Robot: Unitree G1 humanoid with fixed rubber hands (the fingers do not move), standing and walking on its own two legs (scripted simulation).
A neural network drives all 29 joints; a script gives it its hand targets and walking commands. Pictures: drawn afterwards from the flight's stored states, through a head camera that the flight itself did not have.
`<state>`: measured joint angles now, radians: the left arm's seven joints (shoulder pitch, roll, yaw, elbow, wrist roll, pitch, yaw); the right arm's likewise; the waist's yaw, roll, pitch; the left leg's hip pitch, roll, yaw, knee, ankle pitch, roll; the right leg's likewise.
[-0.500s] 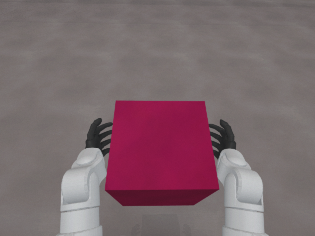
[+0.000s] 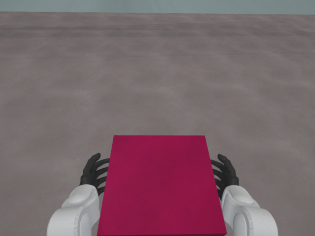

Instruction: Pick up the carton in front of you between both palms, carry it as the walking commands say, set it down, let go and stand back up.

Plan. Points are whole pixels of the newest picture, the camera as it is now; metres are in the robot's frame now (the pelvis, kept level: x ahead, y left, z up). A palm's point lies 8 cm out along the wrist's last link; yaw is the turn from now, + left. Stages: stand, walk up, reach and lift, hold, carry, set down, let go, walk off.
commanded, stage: carry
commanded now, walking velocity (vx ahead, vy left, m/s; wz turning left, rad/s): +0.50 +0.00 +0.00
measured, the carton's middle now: (158, 199) +0.23 -0.01 +0.01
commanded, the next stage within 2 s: none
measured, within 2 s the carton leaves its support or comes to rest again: neither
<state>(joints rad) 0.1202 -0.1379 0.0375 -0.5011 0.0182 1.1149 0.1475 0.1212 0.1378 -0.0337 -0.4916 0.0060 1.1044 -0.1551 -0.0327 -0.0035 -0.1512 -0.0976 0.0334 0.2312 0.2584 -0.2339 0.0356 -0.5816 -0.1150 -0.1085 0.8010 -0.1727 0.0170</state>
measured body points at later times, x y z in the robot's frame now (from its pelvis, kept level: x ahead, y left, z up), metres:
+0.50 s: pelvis +0.32 -0.03 +0.00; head +0.31 -0.05 +0.45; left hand +0.55 +0.13 +0.08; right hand +0.57 -0.17 +0.07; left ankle +0.40 +0.12 -0.70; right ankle +0.29 -0.12 -0.75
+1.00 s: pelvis +0.51 +0.01 -0.02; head +0.49 +0.01 +0.43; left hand +0.75 +0.16 +0.07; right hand +0.75 -0.15 +0.07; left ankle +0.52 +0.10 -0.75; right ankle +0.41 -0.12 -0.75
